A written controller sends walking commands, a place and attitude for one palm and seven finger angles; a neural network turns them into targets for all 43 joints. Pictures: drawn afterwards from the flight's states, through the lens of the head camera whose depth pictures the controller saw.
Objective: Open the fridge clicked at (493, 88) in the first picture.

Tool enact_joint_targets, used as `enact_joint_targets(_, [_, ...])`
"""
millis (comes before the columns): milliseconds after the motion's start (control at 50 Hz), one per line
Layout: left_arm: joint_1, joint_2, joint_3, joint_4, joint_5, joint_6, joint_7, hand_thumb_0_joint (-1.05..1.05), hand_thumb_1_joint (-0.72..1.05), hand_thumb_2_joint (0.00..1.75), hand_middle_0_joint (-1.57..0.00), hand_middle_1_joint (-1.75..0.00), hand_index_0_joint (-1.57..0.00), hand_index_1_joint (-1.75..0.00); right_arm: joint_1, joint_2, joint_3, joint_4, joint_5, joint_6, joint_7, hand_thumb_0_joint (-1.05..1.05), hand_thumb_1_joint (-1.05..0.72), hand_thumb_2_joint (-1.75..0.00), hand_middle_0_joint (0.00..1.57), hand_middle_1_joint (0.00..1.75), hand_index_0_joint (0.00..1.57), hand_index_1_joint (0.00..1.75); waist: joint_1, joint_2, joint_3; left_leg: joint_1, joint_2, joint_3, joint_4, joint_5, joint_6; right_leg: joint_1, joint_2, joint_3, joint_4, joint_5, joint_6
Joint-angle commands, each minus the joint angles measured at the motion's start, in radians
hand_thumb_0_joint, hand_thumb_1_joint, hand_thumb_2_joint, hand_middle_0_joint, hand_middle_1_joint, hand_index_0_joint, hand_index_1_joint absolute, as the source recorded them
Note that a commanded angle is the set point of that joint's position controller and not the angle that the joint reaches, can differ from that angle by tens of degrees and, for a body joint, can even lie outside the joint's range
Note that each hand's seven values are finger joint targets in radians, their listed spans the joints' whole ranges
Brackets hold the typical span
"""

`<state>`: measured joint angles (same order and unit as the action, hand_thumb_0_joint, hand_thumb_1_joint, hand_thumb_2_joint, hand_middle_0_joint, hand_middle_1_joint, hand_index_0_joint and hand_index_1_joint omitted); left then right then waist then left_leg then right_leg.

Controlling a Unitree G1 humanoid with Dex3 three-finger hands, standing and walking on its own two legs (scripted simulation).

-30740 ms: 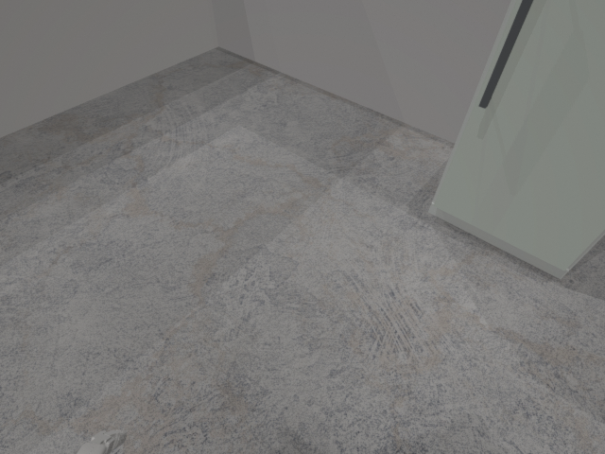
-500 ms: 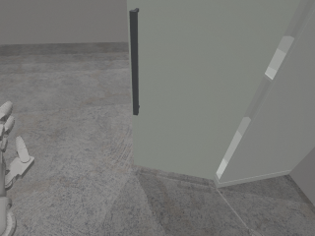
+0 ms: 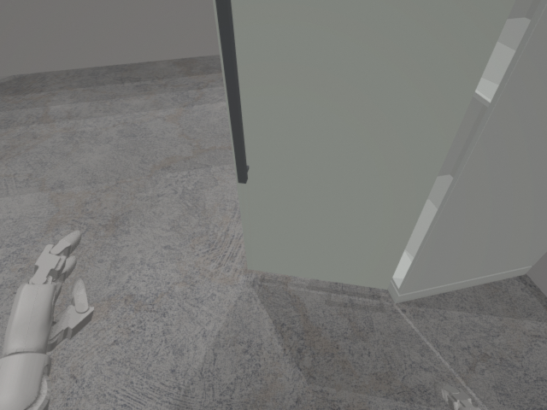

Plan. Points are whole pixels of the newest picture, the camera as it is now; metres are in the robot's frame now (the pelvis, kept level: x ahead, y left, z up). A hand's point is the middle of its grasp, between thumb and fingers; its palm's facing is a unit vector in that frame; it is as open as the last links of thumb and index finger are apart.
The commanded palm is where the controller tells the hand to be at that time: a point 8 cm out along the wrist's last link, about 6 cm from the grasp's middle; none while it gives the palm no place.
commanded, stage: let the arm hang, fingers relaxed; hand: left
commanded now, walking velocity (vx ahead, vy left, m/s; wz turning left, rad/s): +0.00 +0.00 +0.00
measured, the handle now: (237, 101) +0.74 +0.13 +0.10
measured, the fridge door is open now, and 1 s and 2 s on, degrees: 67 67 67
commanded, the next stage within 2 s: look to check the result in 1.02 s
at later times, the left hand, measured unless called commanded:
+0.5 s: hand out of the picture +0.01 +0.23 -0.14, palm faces +0.02 -0.96 -0.29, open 7.3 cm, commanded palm none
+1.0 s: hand out of the picture +0.09 +0.24 -0.13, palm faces -0.03 -0.96 -0.29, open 7.4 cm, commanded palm none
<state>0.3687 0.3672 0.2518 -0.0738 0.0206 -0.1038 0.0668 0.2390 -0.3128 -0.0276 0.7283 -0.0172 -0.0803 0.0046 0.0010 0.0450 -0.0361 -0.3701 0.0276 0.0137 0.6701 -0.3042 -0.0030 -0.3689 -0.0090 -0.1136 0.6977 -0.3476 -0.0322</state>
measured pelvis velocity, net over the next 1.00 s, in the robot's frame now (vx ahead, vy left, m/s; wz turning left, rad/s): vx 0.01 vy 0.02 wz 0.00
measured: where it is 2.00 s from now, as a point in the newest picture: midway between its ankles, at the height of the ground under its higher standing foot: outside the picture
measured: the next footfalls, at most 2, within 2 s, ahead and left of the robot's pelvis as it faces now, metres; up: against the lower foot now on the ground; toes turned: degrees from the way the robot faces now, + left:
none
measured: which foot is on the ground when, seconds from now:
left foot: down 0.00-1.00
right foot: down 0.00-1.00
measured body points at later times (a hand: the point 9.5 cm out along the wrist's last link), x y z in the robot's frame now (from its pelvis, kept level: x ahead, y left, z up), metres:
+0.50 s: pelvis -0.01 +0.00 +0.02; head +0.01 +0.00 +0.47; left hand +0.01 +0.28 -0.12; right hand +0.04 -0.25 -0.13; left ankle +0.00 +0.12 -0.72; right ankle +0.02 -0.09 -0.72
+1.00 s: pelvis +0.01 +0.02 +0.03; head +0.02 +0.02 +0.48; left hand +0.09 +0.29 -0.11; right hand +0.06 -0.26 -0.12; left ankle +0.00 +0.12 -0.72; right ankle +0.03 -0.09 -0.72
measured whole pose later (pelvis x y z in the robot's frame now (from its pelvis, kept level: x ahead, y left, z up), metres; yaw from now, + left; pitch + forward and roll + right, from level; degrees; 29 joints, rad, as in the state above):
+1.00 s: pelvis +0.01 +0.02 +0.03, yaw +0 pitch -1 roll +0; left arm 0.10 0.28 0.00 1.12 0.02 -0.01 0.00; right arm 0.16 -0.30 0.00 1.12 -0.02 -0.01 -0.01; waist 0.00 0.00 0.03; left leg -0.14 -0.03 0.02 0.35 -0.21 0.03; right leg -0.19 0.00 -0.03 0.37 -0.17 -0.01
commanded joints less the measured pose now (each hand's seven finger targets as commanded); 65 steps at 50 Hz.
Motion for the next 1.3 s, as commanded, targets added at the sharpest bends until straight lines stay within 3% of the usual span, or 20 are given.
enact_joint_targets(0, [-0.036, -0.011, -0.151, 0.293, 0.010, 0.112, -0.073, 0.00, 0.90, 0.90, -0.20, -0.30, -0.20, -0.30, -0.092, -0.152, -0.032, -0.105, -0.034, 0.025, -0.009, 0.00, -0.90, -0.90, 0.20, 0.30, 0.20, 0.30, -0.001, 0.005, 0.069, -0.197, 0.238, -0.332, -0.308, 0.116, 0.171, 0.035, -0.015, 0.122, 0.146, -0.139, 0.025])
enact_joint_targets(40, [-0.079, 0.047, -0.157, 0.417, 0.013, 0.100, -0.071, 0.00, 0.90, 0.90, -0.20, -0.30, -0.20, -0.30, -0.108, -0.164, -0.019, -0.078, -0.030, 0.028, -0.014, 0.00, -0.90, -0.90, 0.20, 0.30, 0.20, 0.30, 0.022, -0.077, -0.035, -0.094, 0.177, -0.244, -0.211, 0.374, 0.125, 0.142, -0.019, 0.122, -0.022, 0.084, 0.015])
enact_joint_targets(60, [-0.063, 0.074, -0.153, 0.489, 0.015, 0.091, -0.066, 0.00, 0.90, 0.90, -0.20, -0.30, -0.20, -0.30, -0.107, -0.157, -0.023, -0.064, -0.022, 0.031, -0.017, 0.00, -0.90, -0.90, 0.20, 0.30, 0.20, 0.30, 0.028, -0.141, -0.083, -0.069, 0.119, -0.178, -0.140, 0.373, 0.093, 0.204, -0.051, 0.174, -0.100, 0.241, 0.004])
enact_joint_targets(80, [-0.058, 0.092, -0.158, 0.556, 0.019, 0.086, -0.063, 0.00, 0.90, 0.90, -0.20, -0.30, -0.20, -0.30, -0.097, -0.125, -0.022, -0.042, -0.010, 0.039, -0.017, 0.00, -0.90, -0.90, 0.20, 0.30, 0.20, 0.30, 0.016, -0.232, -0.106, -0.057, 0.036, -0.092, -0.056, 0.220, 0.049, 0.204, -0.143, 0.287, -0.189, 0.301, -0.030])
enact_joint_targets(100, [-0.093, 0.089, -0.176, 0.615, 0.015, 0.085, -0.064, 0.00, 0.90, 0.90, -0.20, -0.30, -0.20, -0.30, -0.060, -0.082, -0.015, -0.015, -0.003, 0.057, -0.015, 0.00, -0.90, -0.90, 0.20, 0.30, 0.20, 0.30, -0.013, -0.280, -0.088, -0.013, -0.025, -0.042, 0.007, 0.020, 0.017, 0.120, -0.248, 0.401, -0.306, 0.227, -0.090])
enact_joint_targets(120, [-0.141, 0.094, -0.185, 0.662, 0.012, 0.084, -0.062, 0.00, 0.90, 0.90, -0.20, -0.30, -0.20, -0.30, -0.050, -0.074, -0.011, 0.009, -0.007, 0.074, -0.019, 0.00, -0.90, -0.90, 0.20, 0.30, 0.20, 0.30, -0.021, -0.295, -0.055, 0.021, -0.039, -0.036, 0.060, -0.105, 0.010, 0.076, -0.279, 0.436, -0.374, 0.184, -0.135])
enact_joint_targets(140, [-0.169, 0.108, -0.186, 0.695, 0.013, 0.084, -0.058, 0.00, 0.90, 0.90, -0.20, -0.30, -0.20, -0.30, -0.052, -0.092, -0.016, 0.028, -0.008, 0.081, -0.019, 0.00, -0.90, -0.90, 0.20, 0.30, 0.20, 0.30, -0.025, -0.237, -0.038, 0.034, -0.031, -0.036, 0.086, -0.125, 0.013, 0.069, -0.268, 0.424, -0.385, 0.198, -0.148])
enact_joint_targets(180, [-0.186, 0.087, -0.189, 0.772, 0.011, 0.078, -0.056, 0.00, 0.90, 0.90, -0.20, -0.30, -0.20, -0.30, -0.031, -0.065, -0.014, 0.077, -0.005, 0.079, -0.020, 0.00, -0.90, -0.90, 0.20, 0.30, 0.20, 0.30, -0.036, -0.088, -0.036, 0.064, -0.023, -0.040, 0.032, -0.058, 0.016, 0.104, -0.239, 0.380, -0.348, 0.304, -0.149])
enact_joint_targets(220, [-0.187, 0.071, -0.194, 0.848, 0.001, 0.071, -0.052, 0.00, 0.90, 0.90, -0.20, -0.30, -0.20, -0.30, 0.006, -0.046, -0.007, 0.126, 0.000, 0.072, -0.020, 0.00, -0.90, -0.90, 0.20, 0.30, 0.20, 0.30, -0.046, -0.007, -0.078, 0.152, 0.009, -0.066, -0.149, 0.155, 0.020, 0.150, -0.190, 0.302, -0.282, 0.361, -0.098])
enact_joint_targets(260, [-0.156, 0.021, -0.194, 0.895, -0.003, 0.075, -0.047, 0.00, 0.90, 0.90, -0.20, -0.30, -0.20, -0.30, -0.026, -0.066, -0.008, 0.145, -0.008, 0.061, -0.029, 0.00, -0.90, -0.90, 0.20, 0.30, 0.20, 0.30, -0.008, 0.077, -0.103, 0.183, 0.086, -0.125, -0.210, 0.337, 0.043, 0.189, -0.102, 0.202, -0.243, 0.355, -0.035])
enact_joint_targets(280, [-0.140, 0.005, -0.204, 0.926, -0.003, 0.080, -0.046, 0.00, 0.90, 0.90, -0.20, -0.30, -0.20, -0.30, -0.038, -0.059, -0.004, 0.161, -0.008, 0.065, -0.034, 0.00, -0.90, -0.90, 0.20, 0.30, 0.20, 0.30, 0.004, 0.068, -0.098, 0.163, 0.096, -0.113, -0.219, 0.299, 0.044, 0.214, -0.093, 0.195, -0.277, 0.324, -0.023])
enact_joint_targets(300, [-0.144, 0.010, -0.205, 0.957, -0.005, 0.087, -0.048, 0.00, 0.90, 0.90, -0.20, -0.30, -0.20, -0.30, -0.045, -0.050, -0.004, 0.177, -0.007, 0.068, -0.034, 0.00, -0.90, -0.90, 0.20, 0.30, 0.20, 0.30, 0.002, 0.121, -0.085, 0.146, 0.081, -0.114, -0.237, 0.265, 0.041, 0.226, -0.095, 0.187, -0.281, 0.304, -0.022])
enact_joint_targets(320, [-0.156, 0.017, -0.206, 0.980, -0.006, 0.092, -0.049, 0.00, 0.90, 0.90, -0.20, -0.30, -0.20, -0.30, -0.047, -0.044, -0.002, 0.191, -0.006, 0.073, -0.034, 0.00, -0.90, -0.90, 0.20, 0.30, 0.20, 0.30, 0.001, 0.121, -0.058, 0.119, 0.082, -0.117, -0.267, 0.206, 0.040, 0.237, -0.090, 0.181, -0.292, 0.258, -0.021])
enact_joint_targets(400, [-0.189, 0.042, -0.205, 1.039, -0.003, 0.095, -0.054, 0.00, 0.90, 0.90, -0.20, -0.30, -0.20, -0.30, -0.031, -0.084, -0.013, 0.232, -0.006, 0.080, -0.031, 0.00, -0.90, -0.90, 0.20, 0.30, 0.20, 0.30, -0.001, -0.016, 0.044, 0.065, 0.073, -0.124, -0.344, -0.020, 0.040, 0.204, -0.088, 0.204, -0.393, 0.028, -0.025])
enact_joint_targets(500, [-0.204, 0.070, -0.198, 1.086, -0.001, 0.095, -0.057, 0.00, 0.90, 0.90, -0.20, -0.30, -0.20, -0.30, -0.009, -0.107, -0.019, 0.275, -0.010, 0.075, -0.026, 0.00, -0.90, -0.90, 0.20, 0.30, 0.20, 0.30, 0.001, -0.062, 0.078, 0.060, 0.065, -0.122, -0.379, -0.077, 0.050, 0.178, -0.089, 0.210, -0.419, -0.039, -0.023])
enact_joint_targets(600, [-0.214, 0.084, -0.199, 1.111, -0.003, 0.086, -0.057, 0.00, 0.90, 0.90, -0.20, -0.30, -0.20, -0.30, -0.015, -0.117, -0.018, 0.303, -0.007, 0.064, -0.024, 0.00, -0.90, -0.90, 0.20, 0.30, 0.20, 0.30, 0.003, -0.086, 0.053, 0.099, 0.066, -0.111, -0.373, 0.010, 0.050, 0.193, -0.099, 0.212, -0.416, 0.025, -0.024])
enact_joint_targets(680, [-0.230, 0.089, -0.203, 1.123, -0.005, 0.083, -0.056, 0.00, 0.90, 0.90, -0.20, -0.30, -0.20, -0.30, -0.033, -0.124, -0.012, 0.320, -0.006, 0.057, -0.025, 0.00, -0.90, -0.90, 0.20, 0.30, 0.20, 0.30, 0.004, -0.037, 0.051, 0.111, 0.083, -0.121, -0.389, 0.087, 0.047, 0.210, -0.098, 0.196, -0.388, 0.116, -0.023])
enact_joint_targets(840, [-0.254, 0.111, -0.206, 1.134, -0.007, 0.074, -0.055, 0.00, 0.90, 0.90, -0.20, -0.30, -0.20, -0.30, -0.071, -0.151, -0.008, 0.334, 0.001, 0.048, -0.028, 0.00, -0.90, -0.90, 0.20, 0.30, 0.20, 0.30, 0.005, -0.037, -0.007, 0.177, 0.091, -0.109, -0.382, 0.249, 0.039, 0.269, -0.109, 0.182, -0.360, 0.295, -0.019])
enact_joint_targets(1020, [-0.285, 0.119, -0.208, 1.141, -0.007, 0.074, -0.055, 0.00, 0.90, 0.90, -0.20, -0.30, -0.20, -0.30, -0.108, -0.169, -0.006, 0.342, 0.000, 0.049, -0.029, 0.00, -0.90, -0.90, 0.20, 0.30, 0.20, 0.30, -0.001, -0.018, -0.001, 0.214, 0.095, -0.104, -0.401, 0.259, 0.032, 0.273, -0.112, 0.185, -0.380, 0.302, -0.016])
enact_joint_targets(1280, [-0.298, 0.139, -0.209, 1.141, -0.008, 0.067, -0.053, 0.00, 0.90, 0.90, -0.20, -0.30, -0.20, -0.30, -0.134, -0.190, -0.009, 0.339, 0.002, 0.051, -0.030, 0.00, -0.90, -0.90, 0.20, 0.30, 0.20, 0.30, -0.007, -0.050, -0.027, 0.272, 0.096, -0.096, -0.394, 0.325, 0.030, 0.293, -0.122, 0.187, -0.390, 0.396, -0.018])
